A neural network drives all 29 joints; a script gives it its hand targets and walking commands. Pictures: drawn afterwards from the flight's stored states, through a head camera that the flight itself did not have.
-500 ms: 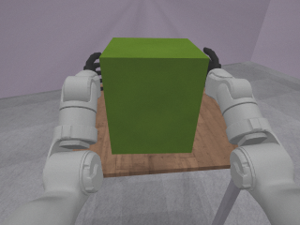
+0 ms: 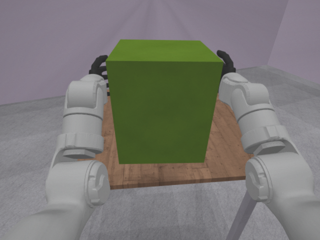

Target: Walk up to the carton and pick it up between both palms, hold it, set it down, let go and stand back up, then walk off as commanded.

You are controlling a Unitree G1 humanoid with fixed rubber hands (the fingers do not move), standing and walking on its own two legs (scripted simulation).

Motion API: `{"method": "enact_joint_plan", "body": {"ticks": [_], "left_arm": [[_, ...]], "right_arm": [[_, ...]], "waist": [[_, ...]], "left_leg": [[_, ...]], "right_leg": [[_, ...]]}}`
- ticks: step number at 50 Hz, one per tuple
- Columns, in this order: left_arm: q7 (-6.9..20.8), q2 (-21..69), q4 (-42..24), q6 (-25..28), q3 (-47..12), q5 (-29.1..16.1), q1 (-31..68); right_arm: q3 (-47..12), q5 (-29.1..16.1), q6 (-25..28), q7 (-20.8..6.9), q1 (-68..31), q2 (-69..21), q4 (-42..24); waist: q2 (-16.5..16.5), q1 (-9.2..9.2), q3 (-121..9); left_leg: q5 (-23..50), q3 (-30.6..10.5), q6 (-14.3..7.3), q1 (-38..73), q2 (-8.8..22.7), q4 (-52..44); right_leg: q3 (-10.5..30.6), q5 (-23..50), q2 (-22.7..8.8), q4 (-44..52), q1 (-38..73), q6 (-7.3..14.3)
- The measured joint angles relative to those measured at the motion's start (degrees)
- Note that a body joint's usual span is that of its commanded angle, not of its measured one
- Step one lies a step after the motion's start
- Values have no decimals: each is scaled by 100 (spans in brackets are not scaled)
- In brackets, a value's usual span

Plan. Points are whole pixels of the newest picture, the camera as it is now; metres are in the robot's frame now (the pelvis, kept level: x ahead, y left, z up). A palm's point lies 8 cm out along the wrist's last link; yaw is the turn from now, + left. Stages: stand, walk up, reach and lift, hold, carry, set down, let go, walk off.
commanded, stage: hold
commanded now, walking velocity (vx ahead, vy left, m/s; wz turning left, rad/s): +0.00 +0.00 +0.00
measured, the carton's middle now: (161, 99) +0.40 +0.01 +0.24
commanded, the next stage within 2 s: none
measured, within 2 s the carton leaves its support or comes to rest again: neither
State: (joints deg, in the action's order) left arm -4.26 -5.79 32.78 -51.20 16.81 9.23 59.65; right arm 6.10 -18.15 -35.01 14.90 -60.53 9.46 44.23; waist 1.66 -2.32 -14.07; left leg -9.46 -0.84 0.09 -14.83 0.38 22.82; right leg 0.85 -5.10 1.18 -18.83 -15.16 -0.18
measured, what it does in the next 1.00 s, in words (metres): stands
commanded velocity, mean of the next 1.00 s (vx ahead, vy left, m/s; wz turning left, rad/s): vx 0.00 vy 0.00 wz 0.00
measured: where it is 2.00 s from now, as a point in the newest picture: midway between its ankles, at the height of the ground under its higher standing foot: outside the picture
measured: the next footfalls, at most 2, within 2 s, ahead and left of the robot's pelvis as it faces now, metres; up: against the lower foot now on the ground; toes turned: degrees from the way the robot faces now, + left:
none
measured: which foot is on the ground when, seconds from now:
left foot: down 0.00-1.00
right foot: down 0.00-1.00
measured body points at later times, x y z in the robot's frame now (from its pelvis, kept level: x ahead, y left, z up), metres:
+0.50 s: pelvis +0.00 +0.00 +0.00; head -0.08 +0.02 +0.44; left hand +0.40 +0.16 +0.29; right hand +0.40 -0.14 +0.30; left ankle +0.03 +0.12 -0.74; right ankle +0.05 -0.12 -0.74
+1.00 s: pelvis +0.00 +0.00 +0.00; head -0.08 +0.02 +0.44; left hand +0.40 +0.16 +0.29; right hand +0.40 -0.14 +0.30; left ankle +0.03 +0.12 -0.74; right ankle +0.05 -0.12 -0.74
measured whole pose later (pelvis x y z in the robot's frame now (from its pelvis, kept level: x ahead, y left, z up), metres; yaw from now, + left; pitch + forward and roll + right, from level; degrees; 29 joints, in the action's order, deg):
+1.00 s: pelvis +0.00 +0.00 +0.00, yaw +0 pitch +1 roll -1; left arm -4.3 -5.8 32.8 -50.7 16.8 9.2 59.7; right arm 6.1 -18.1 -35.2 14.9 -60.7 9.5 44.2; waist 1.6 -2.3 -14.1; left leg -9.5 -0.8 0.1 -14.8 0.4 22.8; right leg 0.9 -5.2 1.2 -18.8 -15.2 -0.2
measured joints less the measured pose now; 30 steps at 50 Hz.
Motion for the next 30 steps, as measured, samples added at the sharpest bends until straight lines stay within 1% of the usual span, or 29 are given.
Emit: {"method": "enact_joint_plan", "body": {"ticks": [30], "left_arm": [[0,-5,0,32,0,0,4]], "right_arm": [[0,0,-16,1,-13,2,0]], "waist": [[0,0,0]], "left_leg": [[-5,0,0,0,0,0]], "right_leg": [[0,-5,0,0,0,0]]}}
